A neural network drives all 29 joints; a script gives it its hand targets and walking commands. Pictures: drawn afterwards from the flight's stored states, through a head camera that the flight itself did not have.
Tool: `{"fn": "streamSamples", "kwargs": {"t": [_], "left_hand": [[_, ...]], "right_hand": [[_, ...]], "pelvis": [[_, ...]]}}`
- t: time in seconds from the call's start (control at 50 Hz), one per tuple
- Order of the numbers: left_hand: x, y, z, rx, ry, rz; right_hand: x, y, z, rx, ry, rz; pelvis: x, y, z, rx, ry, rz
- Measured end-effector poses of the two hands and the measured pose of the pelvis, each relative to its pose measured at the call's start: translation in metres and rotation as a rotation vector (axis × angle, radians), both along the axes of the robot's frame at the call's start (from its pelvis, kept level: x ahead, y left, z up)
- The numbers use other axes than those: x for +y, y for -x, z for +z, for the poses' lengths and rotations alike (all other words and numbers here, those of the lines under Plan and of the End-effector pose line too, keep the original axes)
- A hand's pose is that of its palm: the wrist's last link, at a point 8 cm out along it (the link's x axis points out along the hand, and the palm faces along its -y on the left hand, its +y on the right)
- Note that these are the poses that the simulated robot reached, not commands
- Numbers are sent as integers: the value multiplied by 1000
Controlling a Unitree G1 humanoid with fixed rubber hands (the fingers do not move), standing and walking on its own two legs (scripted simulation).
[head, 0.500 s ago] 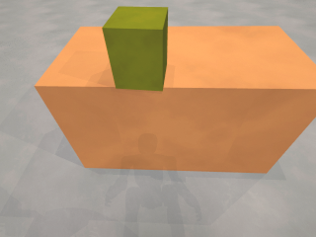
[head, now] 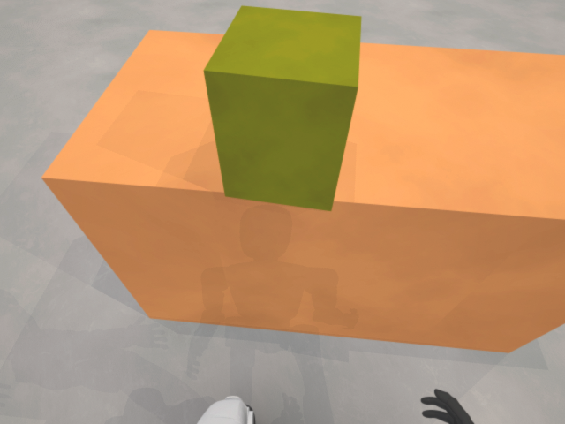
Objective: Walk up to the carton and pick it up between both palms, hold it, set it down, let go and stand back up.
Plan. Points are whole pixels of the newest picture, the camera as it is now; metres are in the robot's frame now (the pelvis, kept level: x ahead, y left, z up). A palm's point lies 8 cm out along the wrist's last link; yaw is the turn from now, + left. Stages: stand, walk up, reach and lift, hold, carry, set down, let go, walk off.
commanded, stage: walk up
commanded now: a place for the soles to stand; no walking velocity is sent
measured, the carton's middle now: (288, 112) +0.58 +0.03 +0.11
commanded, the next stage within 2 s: none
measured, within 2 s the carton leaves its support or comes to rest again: neither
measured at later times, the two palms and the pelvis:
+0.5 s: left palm (142, 324) +0.27 +0.26 -0.09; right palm (449, 414) +0.17 -0.23 -0.12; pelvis +0.13 +0.02 +0.00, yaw -2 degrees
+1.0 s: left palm (103, 357) +0.21 +0.30 -0.09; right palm (450, 383) +0.20 -0.23 -0.08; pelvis +0.12 +0.04 +0.01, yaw -4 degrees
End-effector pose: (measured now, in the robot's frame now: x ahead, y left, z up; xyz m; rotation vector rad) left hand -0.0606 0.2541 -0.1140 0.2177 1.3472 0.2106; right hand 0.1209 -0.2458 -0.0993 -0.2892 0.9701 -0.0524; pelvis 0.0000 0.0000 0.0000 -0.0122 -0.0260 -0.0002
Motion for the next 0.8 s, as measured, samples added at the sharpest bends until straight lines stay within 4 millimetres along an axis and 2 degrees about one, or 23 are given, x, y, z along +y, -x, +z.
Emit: {"fn": "streamSamples", "kwargs": {"t": [0.06,0.14,0.22,0.28,0.36,0.42,0.48,0.6,0.68,0.8], "left_hand": [[19,-51,-7,-26,8,-42],[38,-133,9,-137,3,-98],[45,-208,25,-265,4,-153],[42,-251,29,-318,7,-171],[25,-291,27,-348,20,-192],[12,-312,21,-357,19,-206],[2,-325,21,-355,15,-221],[9,-338,29,-388,-8,-205],[23,-336,25,-393,-10,-206],[36,-317,21,-370,30,-171]], "right_hand": [[11,-15,1,-17,20,-36],[13,-3,12,59,35,-140],[13,11,19,139,49,-191],[15,15,18,191,50,-208],[17,5,8,225,28,-211],[15,-12,-7,221,2,-205],[12,-37,-16,188,-20,-190],[13,-70,-12,136,-10,-157],[15,-76,-5,77,15,-156],[23,-65,13,36,28,-174]], "pelvis": [[16,-23,-3,-22,-5,-7],[27,-55,12,-34,18,-13],[33,-83,22,-27,10,-18],[34,-101,23,-24,5,-15],[32,-118,18,-21,-8,-14],[27,-129,9,-23,-23,-19],[25,-134,5,-19,1,-38],[25,-130,7,0,-18,-47],[33,-122,4,2,-14,-52],[43,-120,10,-16,-21,-53]]}}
